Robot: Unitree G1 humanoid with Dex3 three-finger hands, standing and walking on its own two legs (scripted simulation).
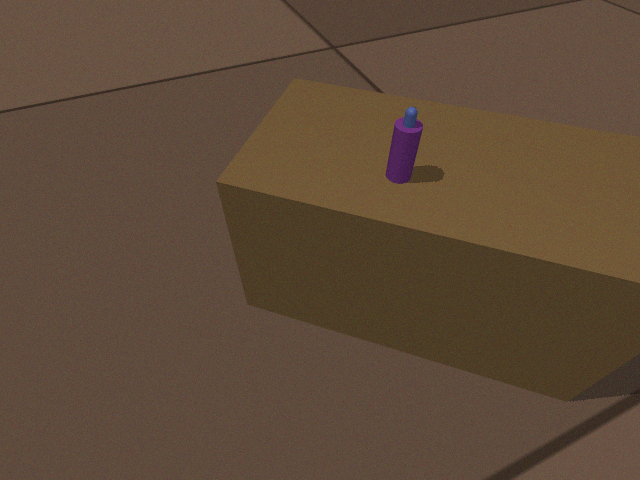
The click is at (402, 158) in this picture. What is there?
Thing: necked bottle
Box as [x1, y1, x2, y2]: [386, 107, 422, 183]
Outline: 414,107 407,108 405,116 395,121 386,169 387,178 393,182 402,183 410,178 422,129 421,122 415,118 417,112
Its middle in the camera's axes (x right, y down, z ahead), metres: +0.21 -0.23 +0.93
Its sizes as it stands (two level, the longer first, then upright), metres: 0.065 0.065 0.194
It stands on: a support 0.60 m high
